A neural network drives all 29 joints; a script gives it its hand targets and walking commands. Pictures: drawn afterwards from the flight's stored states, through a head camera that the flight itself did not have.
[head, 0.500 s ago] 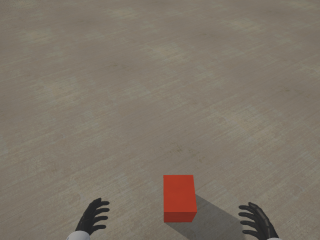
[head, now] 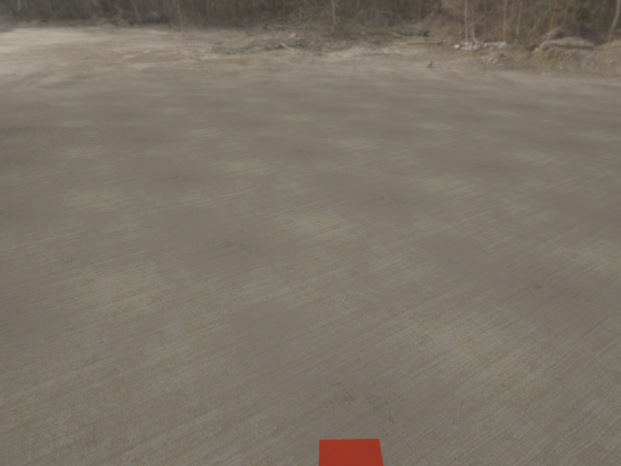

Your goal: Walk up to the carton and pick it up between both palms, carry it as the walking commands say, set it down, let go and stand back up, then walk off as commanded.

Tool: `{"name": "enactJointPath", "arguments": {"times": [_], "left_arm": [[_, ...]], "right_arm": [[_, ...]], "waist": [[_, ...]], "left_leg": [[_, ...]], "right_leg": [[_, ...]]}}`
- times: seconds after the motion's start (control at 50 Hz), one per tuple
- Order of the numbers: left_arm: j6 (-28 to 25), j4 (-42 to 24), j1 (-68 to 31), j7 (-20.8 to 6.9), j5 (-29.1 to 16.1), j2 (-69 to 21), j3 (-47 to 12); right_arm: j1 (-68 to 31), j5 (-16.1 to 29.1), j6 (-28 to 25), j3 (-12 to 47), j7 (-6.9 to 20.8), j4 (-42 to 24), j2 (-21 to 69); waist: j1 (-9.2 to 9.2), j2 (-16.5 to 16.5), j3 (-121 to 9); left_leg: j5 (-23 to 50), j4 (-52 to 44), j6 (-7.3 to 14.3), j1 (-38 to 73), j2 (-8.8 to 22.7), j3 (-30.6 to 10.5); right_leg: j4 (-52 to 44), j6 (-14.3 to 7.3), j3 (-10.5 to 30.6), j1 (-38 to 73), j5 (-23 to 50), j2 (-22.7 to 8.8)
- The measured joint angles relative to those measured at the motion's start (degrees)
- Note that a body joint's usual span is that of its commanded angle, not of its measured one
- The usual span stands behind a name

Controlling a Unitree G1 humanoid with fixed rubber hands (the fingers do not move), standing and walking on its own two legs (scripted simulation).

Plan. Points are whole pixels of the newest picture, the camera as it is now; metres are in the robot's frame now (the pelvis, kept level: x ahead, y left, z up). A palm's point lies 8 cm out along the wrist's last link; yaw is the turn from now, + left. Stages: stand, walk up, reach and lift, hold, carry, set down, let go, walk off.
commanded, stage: stand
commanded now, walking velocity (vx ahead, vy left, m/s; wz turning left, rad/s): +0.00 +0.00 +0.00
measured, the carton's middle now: out of the picture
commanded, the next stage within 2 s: walk off in 1.46 s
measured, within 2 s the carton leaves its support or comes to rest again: neither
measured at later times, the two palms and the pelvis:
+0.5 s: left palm out of the picture -0.05 +0.29 -0.13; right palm out of the picture -0.07 -0.25 -0.12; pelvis -0.07 +0.02 +0.00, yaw -3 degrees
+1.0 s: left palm out of the picture -0.12 +0.29 -0.13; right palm out of the picture -0.08 -0.26 -0.12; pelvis -0.11 +0.02 +0.00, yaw -2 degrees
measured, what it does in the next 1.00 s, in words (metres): shifts its weight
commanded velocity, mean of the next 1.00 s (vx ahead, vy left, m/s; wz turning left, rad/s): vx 0.00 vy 0.00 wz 0.00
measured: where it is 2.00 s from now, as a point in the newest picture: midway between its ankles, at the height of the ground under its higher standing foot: outside the picture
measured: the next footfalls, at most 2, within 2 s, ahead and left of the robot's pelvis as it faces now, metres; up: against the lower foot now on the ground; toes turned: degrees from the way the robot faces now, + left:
right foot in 1.54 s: -0.09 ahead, -0.10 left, +0.00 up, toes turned -6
left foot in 1.74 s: -0.18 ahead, +0.17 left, +0.00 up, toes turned +1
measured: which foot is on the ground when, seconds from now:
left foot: down 0.00-1.00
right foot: down 0.00-1.00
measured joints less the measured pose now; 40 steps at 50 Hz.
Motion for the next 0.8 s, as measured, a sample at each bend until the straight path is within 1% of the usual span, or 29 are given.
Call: {"name": "enactJointPath", "arguments": {"times": [0.14,0.3,0.48,0.62,0.72,0.8], "left_arm": [[0.0,3.2,1.0,0.3,-0.3,-0.1,-1.1],[0.5,5.6,2.4,0.4,-0.4,0.0,-2.4],[0.4,6.5,3.8,0.4,-0.3,0.7,-3.2],[1.2,5.8,4.9,0.3,0.1,0.9,-3.4],[1.6,5.3,5.7,0.2,0.1,0.9,-3.1],[2.0,4.7,6.4,-0.1,0.4,0.8,-2.8]], "right_arm": [[1.7,0.4,-0.1,0.8,0.0,3.4,0.5],[3.0,0.3,0.1,1.7,0.1,6.0,1.2],[3.5,0.3,0.5,1.7,0.5,7.2,0.4],[3.2,0.2,1.2,1.7,0.6,6.6,-0.5],[2.7,0.2,1.2,1.6,0.7,6.2,-0.8],[2.2,0.4,1.6,1.6,0.8,5.9,-1.1]], "waist": [[-0.24,-0.5,1.4],[-0.91,-1.1,2.7],[-0.61,-1.4,4.0],[-0.7,-1.3,5.0],[-0.31,-1.2,5.5],[0.15,-0.9,6.0]], "left_leg": [[2.9,-2.6,0.5,0.4,-0.6,1.2],[5.4,-3.8,0.7,-0.6,-1.2,2.6],[7.1,-4.0,1.1,-2.1,-1.7,4.4],[7.4,-3.2,1.3,-3.1,-1.6,6.5],[7.6,-3.0,1.0,-3.3,-1.3,8.1],[7.4,-2.8,0.6,-3.5,-0.6,9.4]], "right_leg": [[-1.5,0.8,1.1,-0.2,2.6,-0.8],[-1.9,1.7,2.3,-1.7,5.0,-1.5],[-1.0,2.2,3.4,-3.9,6.6,-2.3],[1.8,1.4,3.0,-5.8,5.0,-3.6],[3.3,1.0,2.8,-6.7,4.0,-4.3],[3.9,0.3,2.4,-7.1,2.8,-4.7]]}}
